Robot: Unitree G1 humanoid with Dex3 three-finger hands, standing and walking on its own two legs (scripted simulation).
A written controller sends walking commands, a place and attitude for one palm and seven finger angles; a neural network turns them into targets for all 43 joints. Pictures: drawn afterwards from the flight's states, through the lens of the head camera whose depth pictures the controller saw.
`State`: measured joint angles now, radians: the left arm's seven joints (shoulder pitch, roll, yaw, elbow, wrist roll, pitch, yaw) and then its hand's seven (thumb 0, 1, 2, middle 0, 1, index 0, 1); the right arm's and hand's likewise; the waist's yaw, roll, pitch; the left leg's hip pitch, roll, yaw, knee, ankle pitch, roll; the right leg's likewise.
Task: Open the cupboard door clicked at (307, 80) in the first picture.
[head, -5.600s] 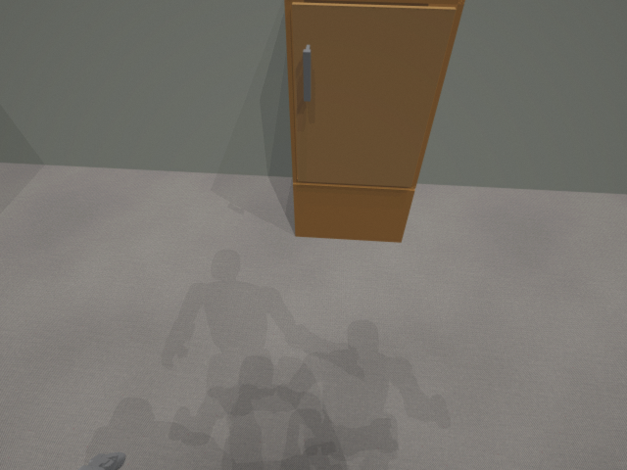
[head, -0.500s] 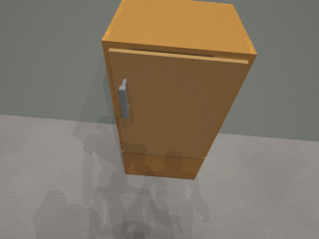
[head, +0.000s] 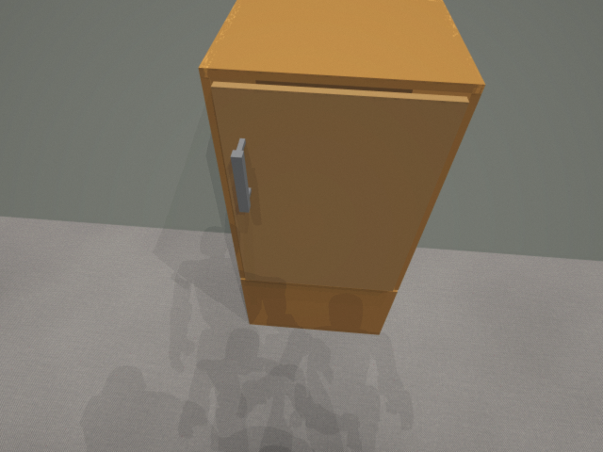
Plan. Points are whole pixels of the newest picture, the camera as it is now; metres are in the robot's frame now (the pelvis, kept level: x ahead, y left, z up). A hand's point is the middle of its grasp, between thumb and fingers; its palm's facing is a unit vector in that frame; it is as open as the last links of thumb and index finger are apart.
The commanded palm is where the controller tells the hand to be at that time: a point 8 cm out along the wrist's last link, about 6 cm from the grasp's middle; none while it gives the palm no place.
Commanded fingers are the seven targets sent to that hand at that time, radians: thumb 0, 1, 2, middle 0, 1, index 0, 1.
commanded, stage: come to a stop and stand still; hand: left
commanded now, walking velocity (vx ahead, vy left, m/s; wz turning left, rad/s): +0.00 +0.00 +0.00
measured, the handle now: (243, 176) +0.59 +0.17 +0.00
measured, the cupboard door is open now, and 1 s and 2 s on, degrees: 0 0 0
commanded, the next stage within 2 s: look again from close up in 0.78 s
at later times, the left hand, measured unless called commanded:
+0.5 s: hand out of the picture -0.04 +0.18 -0.16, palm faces +0.02 -0.99 -0.16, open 7.4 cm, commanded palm none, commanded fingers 0.00 0.90 0.90 -0.20 -0.30 -0.20 -0.30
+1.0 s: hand out of the picture -0.06 +0.18 -0.17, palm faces +0.02 -0.98 -0.18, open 7.4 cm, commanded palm none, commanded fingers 0.00 0.90 0.90 -0.20 -0.30 -0.20 -0.30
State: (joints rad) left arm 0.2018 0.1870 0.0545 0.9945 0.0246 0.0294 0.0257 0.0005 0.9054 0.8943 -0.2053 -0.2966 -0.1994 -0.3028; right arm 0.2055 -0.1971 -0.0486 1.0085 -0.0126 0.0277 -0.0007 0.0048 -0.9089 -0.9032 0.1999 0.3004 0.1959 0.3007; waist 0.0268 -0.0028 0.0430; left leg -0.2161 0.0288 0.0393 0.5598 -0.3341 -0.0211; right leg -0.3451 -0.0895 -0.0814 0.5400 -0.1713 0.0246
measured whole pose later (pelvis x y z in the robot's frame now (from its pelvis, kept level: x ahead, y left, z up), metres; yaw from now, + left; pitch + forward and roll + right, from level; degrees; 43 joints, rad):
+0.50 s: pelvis -0.03 +0.02 +0.01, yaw -1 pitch -2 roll +0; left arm 0.29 0.12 0.00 1.15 0.01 0.01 0.03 0.00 0.91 0.89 -0.20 -0.30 -0.20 -0.30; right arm 0.28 -0.14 0.00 1.14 -0.01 0.00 -0.03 0.01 -0.92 -0.90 0.20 0.30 0.20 0.30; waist 0.00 0.00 0.03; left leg -0.17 0.00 0.08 0.40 -0.19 0.02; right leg -0.17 -0.02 -0.03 0.42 -0.21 0.00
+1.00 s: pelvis -0.04 +0.02 +0.01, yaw +0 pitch -2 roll -1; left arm 0.32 0.11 -0.01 1.13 0.01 -0.03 0.04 0.00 0.91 0.89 -0.20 -0.30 -0.20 -0.30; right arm 0.32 -0.14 0.01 1.08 -0.01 -0.02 -0.02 0.01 -0.91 -0.90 0.20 0.30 0.20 0.30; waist -0.02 0.02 0.04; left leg -0.26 0.01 0.05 0.52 -0.23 0.03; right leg -0.23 -0.02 -0.05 0.50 -0.24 0.00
